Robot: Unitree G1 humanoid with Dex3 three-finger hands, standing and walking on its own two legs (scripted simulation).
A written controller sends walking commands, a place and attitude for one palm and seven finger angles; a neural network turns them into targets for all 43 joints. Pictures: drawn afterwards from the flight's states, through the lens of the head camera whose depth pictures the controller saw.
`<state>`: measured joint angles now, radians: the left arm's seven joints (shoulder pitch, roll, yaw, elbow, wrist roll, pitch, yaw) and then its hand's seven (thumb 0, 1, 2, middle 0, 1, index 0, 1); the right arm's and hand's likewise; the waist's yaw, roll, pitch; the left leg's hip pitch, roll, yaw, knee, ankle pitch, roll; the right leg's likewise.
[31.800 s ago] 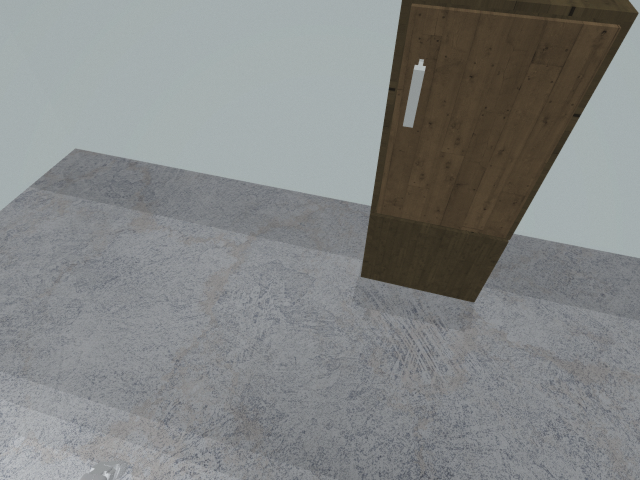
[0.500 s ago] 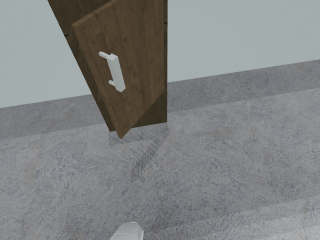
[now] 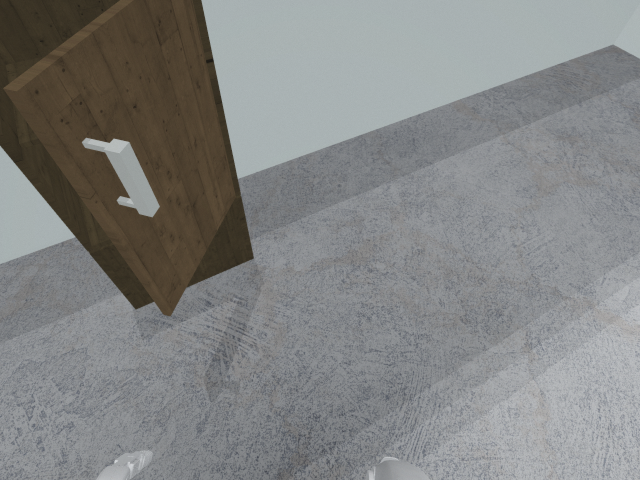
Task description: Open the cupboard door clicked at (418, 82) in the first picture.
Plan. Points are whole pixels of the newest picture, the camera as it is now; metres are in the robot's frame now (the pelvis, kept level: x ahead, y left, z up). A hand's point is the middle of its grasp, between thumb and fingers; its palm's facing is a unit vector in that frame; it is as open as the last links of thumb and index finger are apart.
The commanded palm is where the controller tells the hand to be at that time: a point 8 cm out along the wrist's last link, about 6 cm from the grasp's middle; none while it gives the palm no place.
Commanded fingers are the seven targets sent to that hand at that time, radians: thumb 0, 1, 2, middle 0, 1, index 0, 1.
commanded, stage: walk to a spot facing it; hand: left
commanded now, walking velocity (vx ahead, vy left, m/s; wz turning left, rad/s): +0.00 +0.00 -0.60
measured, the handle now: (122, 178) +0.50 +0.34 +0.04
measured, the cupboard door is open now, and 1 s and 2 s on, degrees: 45 45 45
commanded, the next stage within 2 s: none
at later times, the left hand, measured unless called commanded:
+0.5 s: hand (213, 453) +0.16 +0.17 -0.17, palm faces -0.29 -0.94 -0.18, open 7.4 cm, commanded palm none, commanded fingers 0.00 0.90 0.90 -0.20 -0.30 -0.20 -0.30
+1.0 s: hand (279, 404) +0.24 +0.08 -0.18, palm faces -0.54 -0.82 -0.17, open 7.4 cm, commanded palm none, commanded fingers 0.00 0.90 0.90 -0.20 -0.30 -0.20 -0.30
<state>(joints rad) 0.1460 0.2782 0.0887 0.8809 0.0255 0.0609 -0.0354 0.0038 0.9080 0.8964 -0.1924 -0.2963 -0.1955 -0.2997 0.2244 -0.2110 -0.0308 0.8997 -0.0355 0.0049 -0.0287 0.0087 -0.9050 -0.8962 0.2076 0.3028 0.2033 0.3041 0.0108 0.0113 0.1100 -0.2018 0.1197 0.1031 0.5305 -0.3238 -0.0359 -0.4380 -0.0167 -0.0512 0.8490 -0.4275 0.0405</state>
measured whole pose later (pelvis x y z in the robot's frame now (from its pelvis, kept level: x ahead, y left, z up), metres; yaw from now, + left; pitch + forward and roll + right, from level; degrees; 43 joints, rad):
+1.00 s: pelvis +0.11 -0.06 +0.00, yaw -35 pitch +0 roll -1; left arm 0.29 0.21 0.07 0.99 0.03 -0.01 -0.03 0.00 0.90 0.90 -0.20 -0.30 -0.20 -0.30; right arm 0.19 -0.23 -0.06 0.90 -0.02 -0.04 0.02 0.01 -0.91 -0.90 0.20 0.30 0.20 0.30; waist 0.00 -0.03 0.06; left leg -0.41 0.07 0.08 0.63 -0.28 -0.06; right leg -0.16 0.01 0.06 0.50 -0.35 0.00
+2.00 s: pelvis +0.41 -0.36 +0.00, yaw -51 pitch -1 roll +0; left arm 0.28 0.18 0.07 1.07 0.04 -0.01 -0.03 0.01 0.91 0.90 -0.19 -0.30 -0.20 -0.30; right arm 0.24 -0.16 -0.05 1.02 -0.03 -0.08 -0.01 0.00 -0.94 -0.90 0.21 0.30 0.20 0.30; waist 0.03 -0.03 0.04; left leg -0.22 0.06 0.18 0.45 -0.22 0.02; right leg -0.51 -0.09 -0.06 1.05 -0.29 -0.01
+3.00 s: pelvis +0.55 -0.64 -0.01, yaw -33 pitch +3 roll +0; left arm 0.12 0.24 0.06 0.85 0.03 0.01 0.02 0.00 0.91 0.90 -0.20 -0.30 -0.20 -0.30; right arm 0.18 -0.21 -0.08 0.91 -0.02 0.05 0.01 0.01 -0.91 -0.90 0.21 0.30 0.20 0.30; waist -0.02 0.01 0.04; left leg -0.45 -0.05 -0.09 0.60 -0.23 0.00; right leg -0.29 -0.04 -0.01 0.54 -0.33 0.03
